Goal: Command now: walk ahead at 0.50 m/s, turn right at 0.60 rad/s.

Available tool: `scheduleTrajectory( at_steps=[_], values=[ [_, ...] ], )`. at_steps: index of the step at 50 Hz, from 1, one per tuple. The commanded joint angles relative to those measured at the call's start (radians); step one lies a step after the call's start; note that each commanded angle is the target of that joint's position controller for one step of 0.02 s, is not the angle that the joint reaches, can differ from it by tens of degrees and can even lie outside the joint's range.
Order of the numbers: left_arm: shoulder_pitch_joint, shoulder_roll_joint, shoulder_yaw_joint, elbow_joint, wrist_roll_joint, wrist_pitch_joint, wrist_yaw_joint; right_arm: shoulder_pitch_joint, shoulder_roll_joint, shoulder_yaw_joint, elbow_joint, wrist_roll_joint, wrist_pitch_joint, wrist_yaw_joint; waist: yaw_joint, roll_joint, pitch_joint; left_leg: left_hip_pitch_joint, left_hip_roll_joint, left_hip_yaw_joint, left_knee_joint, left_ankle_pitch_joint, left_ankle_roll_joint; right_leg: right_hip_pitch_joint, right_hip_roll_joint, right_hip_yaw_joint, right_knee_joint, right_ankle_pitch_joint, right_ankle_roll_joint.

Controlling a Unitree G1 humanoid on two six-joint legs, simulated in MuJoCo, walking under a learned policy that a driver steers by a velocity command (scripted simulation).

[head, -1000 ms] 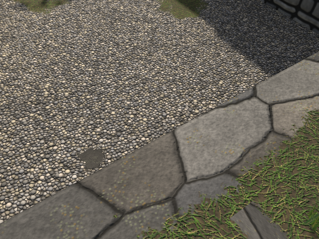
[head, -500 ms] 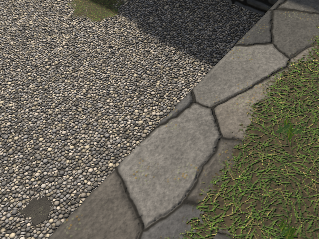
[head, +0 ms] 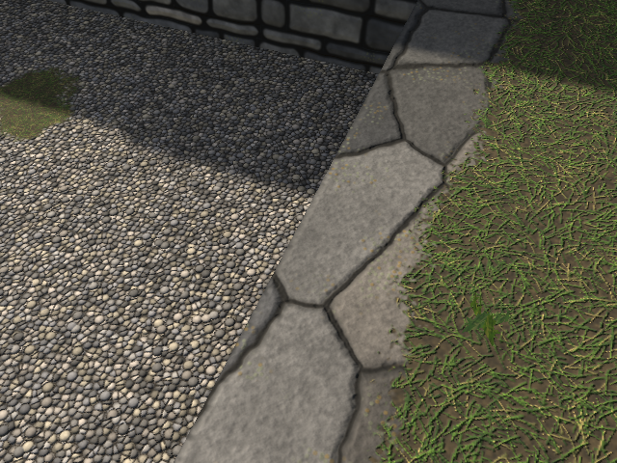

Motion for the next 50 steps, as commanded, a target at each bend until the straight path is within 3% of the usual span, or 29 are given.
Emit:
scheduleTrajectory(
  at_steps=[1, 6, 11, 15, 17, 18, 19, 20, 21, 22, 23, 24, 25, 26, 29, 31, 33, 36, 39, 41, 42, 43, 44, 45, 46, 47, 48, 49, 50],
  values=[
    [0.006, 0.080, 0.029, -0.087, -0.010, -0.001, -0.010, 0.010, -0.073, -0.016, -0.045, -0.007, -0.005, -0.005, -0.009, 0.145, -0.021, 0.171, 0.274, -0.292, -0.297, -0.071, 0.150, -0.220, -0.124, 0.030, 0.013, 0.078, 0.015],
    [-0.076, 0.044, 0.012, -0.125, 0.000, 0.011, -0.015, 0.064, -0.130, -0.038, -0.015, -0.005, -0.015, -0.013, -0.024, 0.086, -0.021, 0.247, 0.314, -0.143, -0.334, 0.146, 0.196, -0.310, -0.155, 0.033, -0.136, 0.198, 0.055],
    [-0.198, 0.025, -0.007, -0.145, 0.004, 0.007, -0.045, 0.085, -0.170, -0.049, 0.000, 0.004, 0.005, -0.020, -0.067, 0.085, 0.015, 0.306, 0.301, 0.030, -0.340, 0.214, 0.159, -0.270, -0.160, -0.044, -0.397, 0.365, 0.047],
    [-0.289, 0.036, -0.010, -0.180, 0.004, 0.008, -0.064, 0.146, -0.213, -0.063, 0.023, 0.034, 0.026, -0.017, -0.097, 0.092, 0.057, 0.373, 0.334, 0.103, -0.319, 0.253, 0.127, -0.219, -0.138, -0.112, -0.545, 0.305, 0.002],
    [-0.277, 0.070, 0.007, -0.189, 0.008, 0.013, -0.063, 0.141, -0.244, -0.075, 0.026, 0.056, 0.033, -0.011, -0.069, 0.113, 0.038, 0.418, 0.337, 0.135, -0.232, 0.430, 0.104, -0.147, -0.090, -0.157, -0.584, 0.213, -0.035],
    [-0.218, 0.100, 0.025, -0.178, 0.010, 0.020, -0.061, 0.127, -0.250, -0.076, 0.023, 0.064, 0.038, -0.012, -0.028, 0.129, -0.010, 0.420, 0.325, 0.161, -0.118, 0.614, 0.090, -0.043, -0.042, -0.193, -0.604, 0.173, -0.059],
    [-0.054, 0.153, 0.059, -0.134, 0.010, 0.023, -0.055, 0.103, -0.236, -0.069, 0.021, 0.070, 0.046, -0.013, 0.067, 0.110, -0.092, 0.350, 0.291, 0.202, 0.094, 0.723, 0.057, 0.192, 0.015, -0.217, -0.680, 0.247, -0.099],
    [0.137, 0.246, 0.100, -0.091, 0.005, 0.029, -0.038, 0.103, -0.191, -0.049, 0.002, 0.045, 0.044, -0.019, 0.145, 0.021, -0.204, 0.114, 0.244, 0.218, 0.412, 0.489, 0.000, 0.518, -0.048, -0.063, -0.712, 0.267, -0.162],
    [0.127, 0.369, 0.111, -0.092, -0.013, 0.011, -0.033, 0.157, -0.047, 0.002, -0.063, -0.017, 0.026, -0.016, 0.037, -0.264, -0.255, -0.331, 0.046, 0.134, 0.771, -0.412, -0.067, 0.790, -0.297, 0.480, -0.815, 0.133, -0.338],
    [0.152, 0.289, 0.081, -0.121, 0.008, -0.010, -0.043, 0.073, -0.104, 0.002, -0.075, 0.010, -0.006, -0.009, 0.110, -0.153, -0.383, -0.458, 0.020, -0.093, 0.884, -0.442, -0.057, 0.836, -0.365, 0.716, -0.976, -0.037, -0.388],
    [0.125, 0.208, 0.057, -0.095, 0.016, -0.023, -0.051, -0.008, -0.162, -0.012, -0.091, 0.053, -0.022, 0.000, 0.117, -0.091, -0.228, -0.547, 0.061, -0.094, 0.871, -0.338, -0.029, 0.756, -0.343, 0.580, -0.998, 0.023, -0.344],
    [0.066, 0.174, 0.044, -0.094, 0.012, -0.029, -0.050, -0.010, -0.154, -0.007, -0.089, 0.041, -0.032, -0.003, 0.076, -0.060, -0.154, -0.515, 0.104, -0.095, 0.783, -0.252, -0.012, 0.631, -0.304, 0.467, -0.985, 0.103, -0.314],
    [-0.019, 0.132, 0.029, -0.112, 0.012, -0.028, -0.046, -0.006, -0.163, -0.012, -0.076, 0.015, -0.031, -0.006, 0.034, -0.029, -0.101, -0.443, 0.135, -0.097, 0.705, -0.197, -0.020, 0.502, -0.267, 0.367, -0.975, 0.219, -0.287],
    [-0.072, 0.115, 0.020, -0.134, 0.025, -0.030, -0.040, 0.018, -0.169, -0.020, -0.074, 0.004, -0.023, -0.008, -0.002, -0.043, -0.091, -0.360, 0.153, -0.101, 0.655, -0.159, -0.030, 0.402, -0.235, 0.298, -0.981, 0.343, -0.277],
    [-0.104, 0.133, 0.020, -0.143, 0.027, -0.036, -0.016, 0.022, -0.139, -0.015, -0.082, -0.005, 0.004, -0.009, -0.037, -0.012, -0.074, -0.275, 0.132, -0.073, 0.525, -0.100, -0.071, 0.268, -0.201, 0.215, -1.012, 0.495, -0.275],
    [-0.093, 0.159, 0.027, -0.135, 0.025, -0.035, -0.002, -0.031, -0.113, -0.001, -0.099, -0.011, 0.012, -0.012, -0.029, -0.013, -0.039, -0.239, 0.106, -0.059, 0.375, 0.023, -0.091, 0.194, -0.159, 0.153, -1.015, 0.505, -0.250],
    [-0.061, 0.163, 0.031, -0.125, 0.018, -0.033, 0.001, -0.096, -0.085, 0.012, -0.113, -0.003, 0.009, -0.008, 0.000, -0.037, -0.012, -0.188, 0.073, -0.055, 0.216, 0.146, -0.094, 0.155, -0.124, 0.128, -1.002, 0.436, -0.222],
    [0.014, 0.170, 0.036, -0.107, 0.008, -0.028, 0.000, -0.188, -0.098, 0.012, -0.142, 0.014, 0.000, 0.005, 0.047, -0.031, -0.002, -0.178, 0.043, -0.078, 0.084, 0.235, -0.082, 0.199, -0.145, 0.189, -0.963, 0.351, -0.212],
    [0.041, 0.163, 0.033, -0.098, 0.008, -0.017, 0.003, -0.216, -0.129, -0.002, -0.166, 0.021, -0.013, 0.018, 0.046, -0.048, -0.002, -0.166, 0.030, -0.101, 0.028, 0.158, -0.057, 0.264, -0.167, 0.277, -0.882, 0.311, -0.195],
    [0.028, 0.160, 0.033, -0.106, 0.012, -0.009, 0.005, -0.164, -0.144, -0.014, -0.163, 0.021, -0.024, 0.020, 0.017, -0.077, -0.016, -0.087, 0.018, -0.083, -0.003, 0.082, -0.029, 0.277, -0.158, 0.316, -0.825, 0.331, -0.177],
    [0.007, 0.145, 0.027, -0.116, 0.012, -0.006, 0.003, -0.087, -0.156, -0.025, -0.148, 0.020, -0.030, 0.015, -0.031, -0.077, -0.048, 0.036, 0.012, -0.066, -0.054, 0.084, -0.004, 0.259, -0.121, 0.307, -0.759, 0.392, -0.152],
    [-0.021, 0.102, 0.011, -0.137, 0.020, -0.010, 0.000, 0.041, -0.190, -0.038, -0.137, -0.001, -0.037, 0.009, -0.094, -0.052, -0.151, 0.264, 0.103, -0.137, -0.021, 0.107, 0.051, 0.173, -0.071, 0.257, -0.574, 0.418, -0.111],
    [0.027, 0.049, -0.006, -0.169, 0.019, -0.013, 0.004, 0.195, -0.256, -0.056, -0.118, -0.028, -0.033, 0.000, -0.123, 0.133, -0.308, 0.630, 0.311, -0.438, -0.043, 0.000, 0.170, -0.121, 0.044, 0.121, -0.232, 0.226, -0.031],
    [0.088, 0.080, -0.013, -0.178, 0.006, -0.018, 0.001, 0.252, -0.256, -0.059, -0.094, -0.012, -0.024, 0.011, -0.107, 0.389, -0.381, 0.742, 0.450, -0.828, -0.161, -0.265, 0.265, -0.333, 0.068, 0.079, 0.004, -0.179, 0.009],
    [0.062, 0.154, 0.009, -0.165, -0.002, -0.012, -0.005, 0.209, -0.173, -0.035, -0.112, 0.011, -0.015, 0.008, -0.112, 0.260, -0.267, 0.662, 0.435, -0.798, -0.199, -0.456, 0.236, -0.411, 0.008, 0.102, 0.116, -0.123, 0.025],
    [-0.021, 0.175, 0.014, -0.180, 0.006, -0.004, -0.009, 0.165, -0.142, -0.025, -0.118, 0.013, -0.001, -0.002, -0.114, 0.153, -0.160, 0.529, 0.401, -0.644, -0.205, -0.411, 0.195, -0.410, -0.024, 0.063, 0.138, -0.045, 0.032],
    [-0.076, 0.158, 0.011, -0.202, 0.018, 0.000, -0.013, 0.122, -0.141, -0.021, -0.111, 0.003, 0.005, -0.006, -0.088, 0.098, -0.088, 0.396, 0.363, -0.532, -0.221, -0.314, 0.175, -0.388, -0.051, 0.043, 0.096, 0.009, 0.028],
    [-0.087, 0.145, 0.014, -0.212, 0.025, 0.004, -0.019, 0.086, -0.127, -0.013, -0.107, -0.006, 0.005, -0.009, -0.055, 0.104, -0.048, 0.292, 0.333, -0.451, -0.245, -0.229, 0.166, -0.345, -0.084, 0.051, 0.055, 0.048, 0.025],
    [-0.060, 0.122, 0.011, -0.199, 0.020, 0.009, -0.023, 0.062, -0.118, -0.008, -0.096, -0.009, 0.002, -0.010, -0.024, 0.115, -0.031, 0.210, 0.310, -0.385, -0.272, -0.175, 0.157, -0.285, -0.106, 0.050, 0.018, 0.059, 0.024]
  ],
)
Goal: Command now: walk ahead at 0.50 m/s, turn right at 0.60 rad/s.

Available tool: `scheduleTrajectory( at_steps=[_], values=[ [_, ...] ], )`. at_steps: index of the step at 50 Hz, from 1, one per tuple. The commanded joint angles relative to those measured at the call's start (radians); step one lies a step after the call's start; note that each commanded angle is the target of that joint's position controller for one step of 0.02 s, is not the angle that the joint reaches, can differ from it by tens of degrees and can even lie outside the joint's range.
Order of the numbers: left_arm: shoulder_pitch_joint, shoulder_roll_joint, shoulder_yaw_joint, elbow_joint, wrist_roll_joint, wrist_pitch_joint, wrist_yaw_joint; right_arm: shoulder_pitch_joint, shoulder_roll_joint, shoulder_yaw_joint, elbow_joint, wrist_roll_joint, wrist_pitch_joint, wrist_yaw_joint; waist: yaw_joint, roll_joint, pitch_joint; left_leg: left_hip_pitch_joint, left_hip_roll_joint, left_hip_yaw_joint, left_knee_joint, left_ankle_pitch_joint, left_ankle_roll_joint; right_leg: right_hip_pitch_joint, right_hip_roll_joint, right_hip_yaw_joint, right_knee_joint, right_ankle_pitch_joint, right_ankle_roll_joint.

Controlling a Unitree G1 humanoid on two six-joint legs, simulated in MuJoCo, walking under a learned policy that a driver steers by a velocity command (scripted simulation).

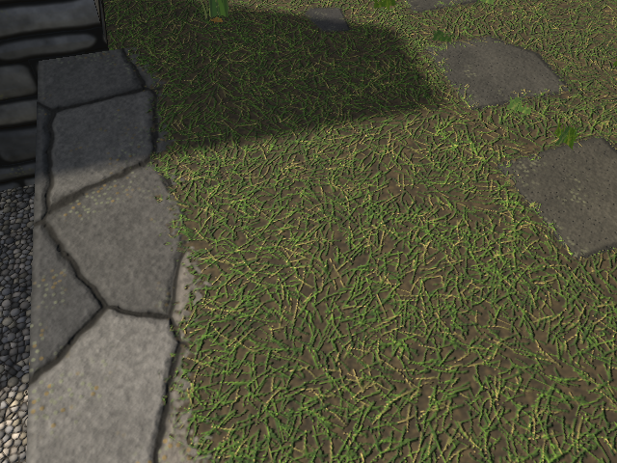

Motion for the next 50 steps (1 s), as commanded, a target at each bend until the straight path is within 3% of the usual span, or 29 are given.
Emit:
scheduleTrajectory(
  at_steps=[1, 4, 7, 10, 14, 16, 17, 18, 19, 20, 21, 22, 23, 24, 25, 29, 32, 34, 37, 39, 41, 42, 43, 44, 45, 46, 47, 48, 50],
  values=[
    [-0.018, 0.073, 0.024, -0.097, -0.001, -0.004, -0.010, 0.014, -0.095, -0.022, -0.028, -0.003, -0.009, -0.009, 0.003, 0.135, -0.026, 0.174, 0.293, -0.342, -0.318, -0.112, 0.161, -0.225, -0.120, 0.041, -0.009, 0.054, 0.010],
    [-0.059, 0.044, 0.010, -0.104, 0.011, 0.002, -0.008, 0.041, -0.141, -0.035, 0.014, -0.001, -0.020, -0.008, -0.006, 0.117, -0.017, 0.188, 0.313, -0.221, -0.358, 0.033, 0.189, -0.258, -0.141, 0.023, -0.104, 0.147, 0.032],
    [-0.127, 0.036, 0.001, -0.111, 0.012, -0.004, -0.019, 0.058, -0.180, -0.044, 0.038, -0.005, -0.015, -0.012, -0.028, 0.094, -0.010, 0.233, 0.306, -0.101, -0.369, 0.107, 0.178, -0.260, -0.152, 0.002, -0.248, 0.287, 0.036],
    [-0.213, 0.023, -0.006, -0.122, 0.010, -0.017, -0.033, 0.081, -0.199, -0.046, 0.057, 0.006, 0.001, -0.014, -0.068, 0.100, 0.019, 0.262, 0.284, 0.011, -0.367, 0.152, 0.142, -0.207, -0.134, -0.057, -0.429, 0.388, 0.027],
    [-0.288, 0.028, -0.004, -0.155, 0.002, -0.021, -0.050, 0.124, -0.249, -0.061, 0.083, 0.027, 0.028, -0.013, -0.090, 0.111, 0.056, 0.354, 0.320, 0.066, -0.333, 0.197, 0.106, -0.167, -0.108, -0.127, -0.577, 0.316, -0.013],
    [-0.239, 0.064, 0.018, -0.157, 0.011, -0.018, -0.050, 0.117, -0.275, -0.069, 0.088, 0.041, 0.041, -0.015, -0.043, 0.137, 0.015, 0.397, 0.321, 0.110, -0.194, 0.537, 0.082, -0.058, -0.045, -0.183, -0.624, 0.211, -0.055],
    [-0.135, 0.111, 0.044, -0.139, 0.003, -0.020, -0.053, 0.110, -0.286, -0.070, 0.086, 0.049, 0.049, -0.020, 0.032, 0.140, -0.050, 0.382, 0.293, 0.144, -0.031, 0.685, 0.057, 0.099, -0.002, -0.191, -0.696, 0.215, -0.087],
    [0.051, 0.180, 0.083, -0.085, -0.004, -0.017, -0.042, 0.118, -0.249, -0.056, 0.080, 0.040, 0.052, -0.028, 0.118, 0.109, -0.152, 0.272, 0.253, 0.174, 0.203, 0.679, 0.021, 0.369, 0.042, -0.189, -0.735, 0.272, -0.124],
    [0.176, 0.276, 0.106, -0.066, -0.014, -0.010, -0.022, 0.154, -0.137, -0.016, 0.047, -0.016, 0.047, -0.028, 0.118, -0.106, -0.246, -0.037, 0.194, 0.170, 0.548, 0.026, -0.030, 0.670, -0.184, 0.144, -0.706, 0.358, -0.199],
    [0.136, 0.348, 0.105, -0.104, -0.011, -0.027, -0.030, 0.153, -0.079, 0.011, -0.021, -0.002, 0.016, -0.027, 0.055, -0.266, -0.384, -0.381, -0.006, -0.022, 0.849, -0.446, -0.072, 0.867, -0.360, 0.728, -0.897, 0.077, -0.406],
    [0.143, 0.256, 0.083, -0.109, -0.007, -0.043, -0.043, 0.039, -0.199, -0.013, -0.037, 0.037, -0.012, -0.017, 0.130, -0.106, -0.352, -0.506, 0.043, -0.138, 0.911, -0.359, -0.056, 0.848, -0.355, 0.691, -0.971, 0.005, -0.369],
    [0.109, 0.202, 0.064, -0.099, -0.005, -0.054, -0.042, 0.000, -0.203, -0.012, -0.048, 0.051, -0.028, -0.010, 0.113, -0.099, -0.231, -0.538, 0.082, -0.124, 0.863, -0.271, -0.034, 0.738, -0.323, 0.551, -0.962, 0.056, -0.338],
    [0.046, 0.159, 0.047, -0.112, -0.003, -0.059, -0.040, 0.018, -0.197, -0.011, -0.026, 0.026, -0.032, -0.015, 0.063, -0.010, -0.164, -0.469, 0.126, -0.129, 0.777, -0.195, -0.031, 0.582, -0.281, 0.441, -0.955, 0.151, -0.303],
    [-0.016, 0.132, 0.037, -0.119, 0.003, -0.060, -0.036, 0.022, -0.203, -0.017, -0.021, 0.001, -0.028, -0.020, 0.023, -0.010, -0.126, -0.388, 0.149, -0.132, 0.694, -0.154, -0.039, 0.454, -0.245, 0.362, -0.959, 0.260, -0.285],
    [-0.053, 0.120, 0.029, -0.129, 0.012, -0.059, -0.030, 0.033, -0.204, -0.021, -0.016, -0.004, -0.017, -0.017, -0.006, -0.029, -0.105, -0.327, 0.159, -0.132, 0.663, -0.129, -0.046, 0.369, -0.221, 0.319, -0.981, 0.331, -0.279],
    [-0.052, 0.146, 0.033, -0.102, 0.010, -0.065, 0.001, -0.007, -0.150, -0.002, -0.022, -0.015, 0.009, -0.014, -0.025, -0.005, -0.064, -0.271, 0.128, -0.092, 0.477, -0.032, -0.095, 0.215, -0.173, 0.207, -1.006, 0.501, -0.278],
    [-0.019, 0.144, 0.030, -0.074, 0.004, -0.062, 0.011, -0.100, -0.103, 0.021, -0.031, -0.008, 0.008, -0.001, 0.021, -0.028, -0.045, -0.211, 0.097, -0.076, 0.234, 0.177, -0.103, 0.190, -0.129, 0.125, -0.998, 0.445, -0.233],
    [0.033, 0.146, 0.029, -0.047, 0.000, -0.063, 0.010, -0.165, -0.101, 0.026, -0.045, 0.004, 0.001, 0.010, 0.059, -0.030, -0.035, -0.176, 0.076, -0.076, 0.128, 0.254, -0.095, 0.209, -0.146, 0.137, -0.993, 0.389, -0.223],
    [0.081, 0.148, 0.029, -0.013, -0.006, -0.058, 0.008, -0.209, -0.130, 0.015, -0.069, 0.015, -0.009, 0.021, 0.076, -0.041, -0.015, -0.177, 0.061, -0.085, 0.035, 0.226, -0.055, 0.289, -0.191, 0.194, -0.940, 0.365, -0.213],
    [0.086, 0.150, 0.030, -0.001, -0.004, -0.050, 0.006, -0.185, -0.144, 0.004, -0.073, 0.015, -0.012, 0.025, 0.060, -0.064, -0.016, -0.144, 0.050, -0.077, 0.003, 0.157, -0.024, 0.342, -0.215, 0.232, -0.898, 0.391, -0.196],
    [0.071, 0.129, 0.023, -0.001, 0.002, -0.043, 0.003, -0.066, -0.169, -0.016, -0.048, 0.009, -0.016, 0.019, -0.004, -0.069, -0.062, 0.026, 0.024, -0.035, -0.052, 0.129, 0.025, 0.350, -0.169, 0.204, -0.774, 0.569, -0.160],
    [0.059, 0.097, 0.010, -0.013, 0.012, -0.044, 0.003, 0.073, -0.210, -0.032, -0.034, -0.009, -0.022, 0.012, -0.071, -0.035, -0.173, 0.250, 0.118, -0.117, -0.011, 0.190, 0.082, 0.269, -0.112, 0.150, -0.571, 0.562, -0.119],
    [0.168, 0.039, -0.010, -0.024, 0.008, -0.058, 0.007, 0.220, -0.299, -0.056, -0.013, -0.028, -0.020, 0.006, -0.074, 0.174, -0.351, 0.631, 0.335, -0.487, -0.024, 0.109, 0.235, -0.033, 0.016, 0.055, -0.195, 0.289, -0.037],
    [0.191, 0.054, -0.014, -0.015, -0.002, -0.071, 0.004, 0.288, -0.266, -0.056, 0.025, 0.003, -0.011, 0.017, -0.087, 0.341, -0.389, 0.734, 0.425, -0.835, -0.186, -0.170, 0.312, -0.256, 0.066, 0.063, 0.008, -0.153, -0.001],
    [0.103, 0.130, 0.007, -0.022, -0.018, -0.074, 0.000, 0.248, -0.205, -0.038, 0.020, 0.023, -0.006, 0.013, -0.106, 0.213, -0.237, 0.640, 0.408, -0.779, -0.223, -0.347, 0.269, -0.362, 0.006, 0.094, 0.095, -0.111, -0.003],
    [-0.002, 0.137, 0.007, -0.047, -0.014, -0.075, -0.002, 0.194, -0.175, -0.028, 0.012, 0.017, 0.002, 0.007, -0.101, 0.124, -0.138, 0.508, 0.370, -0.644, -0.235, -0.335, 0.231, -0.371, -0.039, 0.053, 0.088, -0.029, -0.007],
    [-0.062, 0.121, 0.005, -0.067, 0.002, -0.075, -0.003, 0.144, -0.160, -0.019, 0.010, 0.004, 0.005, 0.009, -0.071, 0.083, -0.051, 0.362, 0.328, -0.547, -0.265, -0.241, 0.221, -0.349, -0.073, 0.026, 0.019, 0.029, -0.011],
    [-0.061, 0.110, 0.008, -0.065, 0.012, -0.072, -0.002, 0.108, -0.136, -0.011, 0.005, -0.004, 0.002, 0.011, -0.036, 0.093, -0.022, 0.268, 0.292, -0.477, -0.291, -0.158, 0.209, -0.294, -0.107, 0.028, -0.049, 0.074, -0.011],
    [-0.010, 0.074, 0.002, -0.042, 0.008, -0.062, -0.004, 0.087, -0.121, -0.007, 0.009, -0.001, -0.004, 0.012, 0.001, 0.135, -0.020, 0.187, 0.249, -0.383, -0.332, -0.035, 0.206, -0.212, -0.128, 0.010, -0.125, 0.107, 0.001]
  ],
)
Over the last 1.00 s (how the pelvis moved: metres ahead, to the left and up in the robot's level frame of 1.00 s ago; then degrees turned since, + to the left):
0.50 -0.18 0.00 -36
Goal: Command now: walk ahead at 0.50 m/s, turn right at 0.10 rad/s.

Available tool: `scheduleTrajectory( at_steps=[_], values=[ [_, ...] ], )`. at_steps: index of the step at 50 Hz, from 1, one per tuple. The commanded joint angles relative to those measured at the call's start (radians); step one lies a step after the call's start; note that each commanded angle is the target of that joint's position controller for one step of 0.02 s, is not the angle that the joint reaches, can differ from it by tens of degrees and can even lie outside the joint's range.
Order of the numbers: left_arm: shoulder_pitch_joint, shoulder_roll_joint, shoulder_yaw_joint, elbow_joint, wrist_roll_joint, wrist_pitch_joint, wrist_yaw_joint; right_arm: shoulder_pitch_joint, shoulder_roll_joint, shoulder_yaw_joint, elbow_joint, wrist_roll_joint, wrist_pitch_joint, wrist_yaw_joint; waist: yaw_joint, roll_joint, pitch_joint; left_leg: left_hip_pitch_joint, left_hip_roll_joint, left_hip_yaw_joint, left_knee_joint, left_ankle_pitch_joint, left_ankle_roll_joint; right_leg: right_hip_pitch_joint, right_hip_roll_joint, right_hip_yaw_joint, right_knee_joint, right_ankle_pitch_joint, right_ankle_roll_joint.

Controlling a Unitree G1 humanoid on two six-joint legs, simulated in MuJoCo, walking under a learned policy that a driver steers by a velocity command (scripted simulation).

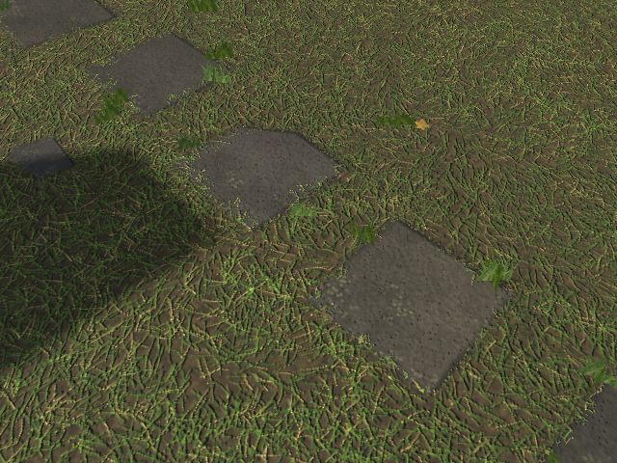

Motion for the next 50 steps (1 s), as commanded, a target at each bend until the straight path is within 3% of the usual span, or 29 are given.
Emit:
scheduleTrajectory(
  at_steps=[1, 4, 7, 12, 14, 15, 16, 17, 18, 19, 20, 21, 22, 23, 24, 27, 32, 34, 37, 39, 40, 41, 42, 43, 44, 45, 46, 48, 50],
  values=[
    [-0.015, 0.070, 0.022, -0.076, 0.005, -0.012, 0.002, -0.007, -0.110, -0.025, -0.049, 0.004, -0.018, -0.002, 0.018, 0.137, 0.004, 0.128, 0.261, -0.327, -0.300, 0.047, 0.182, -0.184, -0.092, 0.031, -0.077, 0.069, 0.016],
    [-0.107, 0.038, 0.005, -0.091, 0.012, -0.022, -0.001, 0.026, -0.153, -0.038, -0.019, 0.006, -0.018, -0.016, -0.003, 0.103, 0.013, 0.144, 0.246, -0.223, -0.326, 0.196, 0.179, -0.198, -0.104, 0.007, -0.262, 0.211, 0.030],
    [-0.192, 0.021, -0.005, -0.090, 0.002, -0.029, -0.016, 0.054, -0.175, -0.042, 0.004, 0.009, -0.012, -0.022, -0.043, 0.102, 0.017, 0.173, 0.225, -0.110, -0.326, 0.245, 0.140, -0.150, -0.085, -0.022, -0.453, 0.375, 0.027],
    [-0.317, 0.030, -0.003, -0.131, -0.015, -0.031, -0.044, 0.127, -0.193, -0.048, 0.053, 0.016, 0.005, -0.023, -0.086, 0.097, 0.060, 0.302, 0.284, -0.055, -0.311, 0.248, 0.113, -0.155, -0.051, -0.034, -0.587, 0.387, -0.011],
    [-0.326, 0.038, 0.002, -0.148, -0.011, -0.032, -0.053, 0.120, -0.199, -0.051, 0.065, 0.022, 0.018, -0.030, -0.068, 0.102, 0.063, 0.371, 0.309, -0.035, -0.263, 0.387, 0.093, -0.149, -0.031, -0.050, -0.620, 0.317, -0.040],
    [-0.298, 0.055, 0.011, -0.148, -0.005, -0.032, -0.056, 0.106, -0.212, -0.055, 0.062, 0.023, 0.023, -0.036, -0.044, 0.116, 0.038, 0.395, 0.307, -0.011, -0.203, 0.556, 0.078, -0.094, -0.004, -0.076, -0.628, 0.269, -0.059],
    [-0.229, 0.081, 0.026, -0.135, 0.000, -0.030, -0.055, 0.090, -0.226, -0.059, 0.057, 0.024, 0.031, -0.043, 0.001, 0.130, -0.015, 0.402, 0.294, 0.021, -0.100, 0.742, 0.058, 0.014, 0.033, -0.109, -0.639, 0.243, -0.080],
    [-0.086, 0.125, 0.054, -0.096, -0.001, -0.028, -0.051, 0.082, -0.219, -0.055, 0.049, 0.021, 0.039, -0.052, 0.075, 0.116, -0.096, 0.357, 0.258, 0.070, 0.082, 0.840, 0.028, 0.214, 0.072, -0.127, -0.680, 0.277, -0.111],
    [0.082, 0.196, 0.083, -0.064, -0.002, -0.020, -0.038, 0.085, -0.196, -0.042, 0.023, 0.002, 0.036, -0.064, 0.144, 0.054, -0.204, 0.145, 0.229, 0.090, 0.354, 0.641, -0.011, 0.517, -0.031, 0.042, -0.656, 0.314, -0.167],
    [0.125, 0.310, 0.106, -0.060, -0.009, -0.019, -0.034, 0.187, -0.068, 0.005, -0.030, -0.022, 0.011, -0.048, 0.069, -0.216, -0.319, -0.313, 0.037, 0.063, 0.742, -0.126, -0.083, 0.889, -0.283, 0.576, -0.710, 0.148, -0.361],
    [0.161, 0.216, 0.083, -0.062, -0.020, -0.018, -0.031, 0.110, -0.133, -0.004, -0.022, 0.002, -0.021, -0.035, 0.128, -0.157, -0.394, -0.453, 0.014, -0.119, 0.870, -0.344, -0.077, 0.947, -0.317, 0.757, -0.841, 0.041, -0.381],
    [0.118, 0.178, 0.069, -0.062, -0.010, -0.020, -0.027, 0.017, -0.179, -0.016, -0.059, 0.038, -0.043, -0.024, 0.138, -0.118, -0.250, -0.533, 0.066, -0.136, 0.875, -0.270, -0.059, 0.853, -0.283, 0.603, -0.855, 0.099, -0.332],
    [0.062, 0.160, 0.063, -0.072, -0.006, -0.021, -0.024, -0.027, -0.167, -0.009, -0.071, 0.032, -0.054, -0.025, 0.107, -0.029, -0.172, -0.506, 0.106, -0.128, 0.807, -0.195, -0.049, 0.714, -0.241, 0.493, -0.858, 0.183, -0.302],
    [0.003, 0.138, 0.056, -0.082, -0.003, -0.019, -0.023, -0.051, -0.167, -0.013, -0.074, 0.006, -0.056, -0.029, 0.069, 0.020, -0.101, -0.455, 0.131, -0.123, 0.717, -0.155, -0.057, 0.569, -0.207, 0.418, -0.879, 0.287, -0.284],
    [-0.036, 0.119, 0.048, -0.095, 0.007, -0.020, -0.020, -0.042, -0.173, -0.020, -0.078, -0.005, -0.047, -0.030, 0.030, -0.002, -0.080, -0.385, 0.150, -0.127, 0.672, -0.129, -0.065, 0.471, -0.182, 0.371, -0.905, 0.365, -0.282],
    [-0.068, 0.125, 0.051, -0.095, 0.003, -0.021, -0.009, -0.018, -0.141, -0.015, -0.076, -0.011, -0.015, -0.030, -0.015, -0.020, -0.042, -0.315, 0.149, -0.102, 0.560, -0.107, -0.106, 0.309, -0.150, 0.305, -0.951, 0.444, -0.296],
    [-0.008, 0.166, 0.065, -0.058, -0.008, -0.012, 0.013, -0.210, -0.083, 0.009, -0.119, -0.011, -0.014, -0.026, 0.051, -0.024, 0.006, -0.208, 0.084, -0.076, 0.191, 0.225, -0.131, 0.179, -0.061, 0.202, -0.944, 0.356, -0.225],
    [0.038, 0.172, 0.068, -0.039, -0.013, -0.007, 0.015, -0.266, -0.095, 0.006, -0.132, 0.003, -0.020, -0.020, 0.076, -0.030, 0.003, -0.158, 0.055, -0.085, 0.112, 0.287, -0.129, 0.193, -0.071, 0.236, -0.925, 0.298, -0.210],
    [0.067, 0.161, 0.066, -0.023, -0.019, 0.000, 0.018, -0.280, -0.134, -0.012, -0.142, 0.012, -0.028, -0.013, 0.069, -0.050, -0.002, -0.136, 0.051, -0.125, 0.034, 0.225, -0.102, 0.290, -0.106, 0.328, -0.839, 0.234, -0.186],
    [0.054, 0.154, 0.066, -0.026, -0.014, 0.008, 0.018, -0.225, -0.150, -0.025, -0.130, 0.013, -0.034, -0.013, 0.032, -0.077, -0.011, -0.058, 0.047, -0.114, 0.001, 0.146, -0.068, 0.316, -0.108, 0.369, -0.767, 0.247, -0.164],
    [0.049, 0.128, 0.058, -0.030, -0.010, 0.010, 0.016, -0.148, -0.165, -0.038, -0.111, 0.008, -0.037, -0.018, -0.008, -0.073, -0.046, 0.062, 0.051, -0.099, -0.032, 0.138, -0.042, 0.298, -0.072, 0.353, -0.693, 0.275, -0.139],
    [0.045, 0.073, 0.038, -0.044, -0.001, 0.006, 0.012, -0.023, -0.206, -0.052, -0.100, -0.008, -0.042, -0.026, -0.067, -0.017, -0.154, 0.283, 0.167, -0.196, -0.014, 0.112, 0.016, 0.216, -0.018, 0.294, -0.479, 0.228, -0.103],
    [0.159, 0.012, 0.018, -0.065, -0.020, -0.003, 0.012, 0.101, -0.292, -0.077, -0.075, -0.025, -0.030, -0.031, -0.058, 0.247, -0.314, 0.647, 0.403, -0.582, -0.067, -0.077, 0.171, -0.099, 0.119, 0.138, -0.137, -0.059, -0.024],
    [0.173, 0.077, 0.023, -0.069, -0.027, -0.008, 0.014, 0.129, -0.246, -0.071, -0.063, 0.002, -0.021, -0.023, -0.059, 0.340, -0.312, 0.672, 0.484, -0.846, -0.160, -0.325, 0.210, -0.272, 0.072, 0.125, 0.051, -0.231, -0.004],
    [0.092, 0.150, 0.044, -0.066, -0.028, -0.004, 0.013, 0.083, -0.178, -0.053, -0.075, 0.007, -0.017, -0.027, -0.080, 0.214, -0.176, 0.558, 0.446, -0.737, -0.187, -0.386, 0.171, -0.324, 0.025, 0.133, 0.125, -0.145, 0.006],
    [0.021, 0.157, 0.047, -0.079, -0.018, 0.003, 0.015, 0.037, -0.154, -0.045, -0.079, 0.001, -0.009, -0.031, -0.073, 0.138, -0.091, 0.441, 0.406, -0.593, -0.192, -0.284, 0.137, -0.311, -0.008, 0.093, 0.133, -0.072, 0.012],
    [-0.028, 0.147, 0.051, -0.096, -0.007, 0.006, 0.014, -0.012, -0.131, -0.036, -0.075, -0.008, -0.005, -0.032, -0.053, 0.108, -0.011, 0.319, 0.365, -0.474, -0.209, -0.087, 0.131, -0.281, -0.029, 0.085, 0.090, -0.026, 0.019],
    [-0.014, 0.114, 0.055, -0.099, -0.010, 0.023, 0.012, -0.065, -0.104, -0.028, -0.068, -0.016, -0.009, -0.033, -0.002, 0.147, 0.027, 0.191, 0.311, -0.290, -0.223, 0.262, 0.117, -0.182, -0.059, 0.065, 0.022, -0.013, 0.032],
    [-0.017, 0.072, 0.047, -0.109, -0.007, 0.040, 0.014, -0.081, -0.122, -0.036, -0.048, -0.007, -0.013, -0.032, 0.016, 0.156, 0.024, 0.157, 0.305, -0.176, -0.229, 0.515, 0.135, -0.157, -0.057, 0.027, -0.062, -0.010, 0.054]
  ],
)
Over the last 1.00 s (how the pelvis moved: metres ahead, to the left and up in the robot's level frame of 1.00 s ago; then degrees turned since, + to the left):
0.55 -0.15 0.01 -26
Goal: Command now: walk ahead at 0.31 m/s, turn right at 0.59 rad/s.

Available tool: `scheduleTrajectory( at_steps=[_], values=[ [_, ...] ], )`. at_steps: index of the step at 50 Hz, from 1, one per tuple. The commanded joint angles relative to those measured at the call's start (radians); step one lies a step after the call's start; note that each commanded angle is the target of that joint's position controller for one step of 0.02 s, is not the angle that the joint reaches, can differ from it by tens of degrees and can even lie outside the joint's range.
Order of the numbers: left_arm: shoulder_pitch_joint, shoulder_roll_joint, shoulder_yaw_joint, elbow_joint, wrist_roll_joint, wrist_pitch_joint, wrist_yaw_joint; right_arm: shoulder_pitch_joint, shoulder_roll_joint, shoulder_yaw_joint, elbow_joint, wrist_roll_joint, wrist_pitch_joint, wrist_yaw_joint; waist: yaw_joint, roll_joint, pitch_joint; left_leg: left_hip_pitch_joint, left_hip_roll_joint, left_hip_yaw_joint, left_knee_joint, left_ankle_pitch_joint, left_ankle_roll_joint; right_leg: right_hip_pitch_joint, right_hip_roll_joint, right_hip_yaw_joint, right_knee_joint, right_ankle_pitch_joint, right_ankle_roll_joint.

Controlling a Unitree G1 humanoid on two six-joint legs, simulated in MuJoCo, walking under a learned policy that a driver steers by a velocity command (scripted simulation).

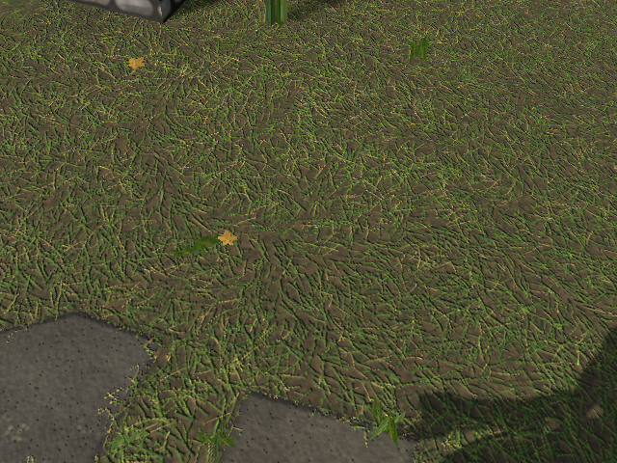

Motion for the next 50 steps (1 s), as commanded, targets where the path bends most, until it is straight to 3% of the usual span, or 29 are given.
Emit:
scheduleTrajectory(
  at_steps=[1, 5, 8, 11, 12, 13, 14, 15, 16, 17, 18, 19, 22, 26, 30, 32, 34, 35, 36, 37, 38, 39, 41, 46, 50],
  values=[
    [-0.014, 0.033, 0.013, -0.096, 0.007, 0.007, 0.003, -0.040, -0.145, -0.041, -0.038, 0.004, -0.013, -0.005, 0.015, 0.166, -0.025, 0.114, 0.281, -0.163, -0.188, 0.570, 0.182, -0.124, -0.059, 0.006, -0.098, 0.046, 0.029],
    [-0.074, 0.015, 0.005, -0.106, 0.010, 0.010, -0.022, -0.068, -0.182, -0.053, -0.015, 0.017, 0.017, -0.024, 0.001, 0.152, -0.077, 0.126, 0.258, -0.011, -0.187, 0.579, 0.158, -0.015, -0.054, -0.043, -0.341, 0.296, 0.020],
    [-0.144, 0.032, 0.013, -0.133, 0.009, 0.012, -0.046, -0.056, -0.199, -0.058, 0.006, 0.034, 0.030, -0.028, -0.017, 0.150, -0.075, 0.159, 0.262, 0.035, -0.154, 0.514, 0.134, 0.046, -0.041, -0.063, -0.474, 0.344, -0.007],
    [-0.145, 0.071, 0.035, -0.155, 0.013, 0.021, -0.059, -0.065, -0.228, -0.070, 0.011, 0.057, 0.041, -0.026, 0.003, 0.148, -0.078, 0.204, 0.286, 0.042, -0.041, 0.547, 0.111, 0.099, -0.013, -0.092, -0.567, 0.252, -0.052],
    [-0.094, 0.086, 0.047, -0.145, 0.016, 0.021, -0.057, -0.076, -0.226, -0.071, 0.010, 0.065, 0.044, -0.027, 0.035, 0.135, -0.097, 0.194, 0.267, 0.065, 0.056, 0.583, 0.089, 0.180, 0.016, -0.113, -0.642, 0.281, -0.076],
    [0.002, 0.128, 0.069, -0.117, 0.019, 0.019, -0.045, -0.048, -0.196, -0.063, 0.016, 0.059, 0.045, -0.025, 0.073, 0.082, -0.146, 0.144, 0.212, 0.097, 0.226, 0.543, 0.050, 0.333, 0.052, -0.114, -0.713, 0.378, -0.113],
    [0.078, 0.233, 0.096, -0.124, 0.020, 0.021, -0.020, 0.000, -0.156, -0.046, -0.002, 0.014, 0.043, -0.019, 0.088, -0.118, -0.217, -0.081, 0.135, 0.123, 0.523, 0.159, -0.026, 0.572, -0.138, 0.151, -0.718, 0.815, -0.202],
    [0.027, 0.301, 0.091, -0.160, 0.039, 0.016, -0.012, 0.057, -0.100, -0.017, -0.041, -0.021, 0.040, -0.011, 0.011, -0.267, -0.326, -0.382, -0.033, 0.026, 0.829, -0.542, -0.086, 0.746, -0.380, 0.565, -0.725, 0.928, -0.442],
    [0.023, 0.213, 0.073, -0.170, 0.032, 0.009, -0.020, 0.001, -0.170, -0.032, -0.021, 0.006, 0.043, -0.003, 0.079, -0.110, -0.391, -0.391, 0.008, -0.142, 0.893, -0.478, -0.078, 0.695, -0.350, 0.525, -0.764, 0.780, -0.428],
    [-0.012, 0.175, 0.060, -0.161, 0.016, 0.000, -0.022, -0.035, -0.184, -0.036, -0.035, 0.028, 0.046, 0.000, 0.060, -0.070, -0.305, -0.428, 0.041, -0.145, 0.864, -0.388, -0.060, 0.626, -0.293, 0.428, -0.783, 0.557, -0.370],
    [-0.033, 0.146, 0.053, -0.148, -0.006, -0.001, -0.021, -0.043, -0.173, -0.037, -0.026, 0.021, 0.047, -0.005, 0.040, -0.008, -0.236, -0.434, 0.076, -0.140, 0.772, -0.311, -0.052, 0.539, -0.230, 0.376, -0.822, 0.281, -0.304],
    [-0.064, 0.135, 0.048, -0.150, -0.011, 0.004, -0.018, -0.071, -0.183, -0.042, -0.033, 0.011, 0.050, -0.011, 0.029, -0.014, -0.181, -0.409, 0.089, -0.137, 0.686, -0.253, -0.049, 0.440, -0.197, 0.367, -0.869, 0.070, -0.273],
    [-0.128, 0.133, 0.042, -0.171, 0.023, -0.001, -0.001, -0.062, -0.159, -0.037, -0.031, 0.011, 0.049, -0.006, -0.008, -0.087, -0.135, -0.293, 0.062, -0.104, 0.550, -0.157, -0.055, 0.277, -0.141, 0.334, -0.943, -0.033, -0.269],
    [-0.086, 0.132, 0.040, -0.139, 0.018, -0.013, 0.006, -0.094, -0.108, -0.015, -0.030, 0.008, 0.032, 0.001, 0.028, -0.089, -0.135, -0.195, 0.053, -0.085, 0.340, -0.075, -0.067, 0.239, -0.123, 0.281, -0.924, -0.008, -0.253],
    [-0.033, 0.141, 0.035, -0.106, 0.016, -0.015, -0.009, -0.124, -0.121, -0.014, -0.048, 0.022, 0.015, 0.013, 0.054, -0.088, -0.093, -0.137, 0.040, -0.074, 0.224, -0.069, -0.039, 0.214, -0.154, 0.335, -0.908, -0.118, -0.243],
    [-0.041, 0.133, 0.027, -0.098, 0.012, -0.013, -0.015, -0.087, -0.116, -0.015, -0.039, 0.025, 0.004, 0.017, 0.023, -0.075, -0.074, -0.043, 0.026, -0.052, 0.138, -0.047, -0.008, 0.164, -0.142, 0.339, -0.876, -0.181, -0.224],
    [-0.050, 0.082, 0.008, -0.093, 0.015, -0.010, -0.015, 0.014, -0.114, -0.020, -0.009, 0.018, -0.004, 0.014, -0.033, -0.050, -0.070, 0.107, 0.040, -0.070, 0.058, -0.075, 0.019, 0.082, -0.083, 0.311, -0.787, -0.223, -0.177],
    [-0.074, 0.016, -0.011, -0.102, 0.016, -0.014, -0.013, 0.116, -0.158, -0.028, 0.010, 0.008, -0.008, 0.006, -0.068, 0.059, -0.066, 0.202, 0.177, -0.243, -0.045, -0.196, 0.062, -0.025, -0.008, 0.221, -0.569, -0.206, -0.120],
    [-0.066, -0.019, -0.019, -0.136, 0.003, -0.031, -0.013, 0.172, -0.260, -0.052, 0.028, -0.007, -0.004, 0.008, -0.048, 0.285, -0.041, 0.289, 0.350, -0.593, -0.212, -0.492, 0.176, -0.240, 0.103, 0.030, -0.319, -0.163, -0.066],
    [-0.113, 0.069, 0.002, -0.152, -0.005, -0.047, -0.007, 0.186, -0.253, -0.056, 0.030, -0.002, -0.007, 0.012, -0.071, 0.278, 0.030, 0.262, 0.426, -0.777, -0.272, -0.628, 0.253, -0.373, 0.049, 0.051, -0.163, -0.177, -0.056],
    [-0.110, 0.104, 0.015, -0.140, -0.007, -0.055, -0.010, 0.154, -0.204, -0.042, 0.020, 0.011, -0.010, 0.009, -0.052, 0.217, 0.055, 0.262, 0.399, -0.720, -0.258, -0.591, 0.239, -0.407, 0.010, 0.073, -0.105, -0.092, -0.057],
    [-0.095, 0.095, 0.015, -0.119, 0.003, -0.057, -0.013, 0.127, -0.177, -0.034, 0.010, 0.013, -0.009, 0.007, -0.035, 0.191, 0.041, 0.267, 0.351, -0.627, -0.250, -0.506, 0.209, -0.400, -0.009, 0.052, -0.089, -0.021, -0.053],
    [-0.115, 0.070, 0.014, -0.112, 0.015, -0.062, -0.017, 0.106, -0.159, -0.025, 0.009, 0.012, -0.007, 0.004, -0.030, 0.174, 0.036, 0.248, 0.290, -0.484, -0.270, -0.308, 0.174, -0.364, -0.045, 0.033, -0.135, 0.111, -0.040],
    [-0.206, -0.006, -0.009, -0.119, 0.015, -0.067, -0.023, 0.160, -0.148, -0.019, 0.044, 0.020, -0.001, -0.003, -0.061, 0.161, 0.011, 0.215, 0.205, -0.235, -0.289, 0.097, 0.154, -0.226, -0.041, -0.044, -0.354, 0.325, 0.000],
    [-0.313, -0.024, -0.021, -0.139, 0.002, -0.075, -0.048, 0.220, -0.175, -0.023, 0.078, 0.029, 0.010, -0.006, -0.098, 0.163, 0.033, 0.208, 0.211, -0.175, -0.280, 0.166, 0.150, -0.121, -0.020, -0.074, -0.550, 0.411, 0.004]
  ],
)
Over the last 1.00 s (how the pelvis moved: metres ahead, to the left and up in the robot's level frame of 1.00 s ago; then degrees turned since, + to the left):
0.56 -0.09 0.00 -27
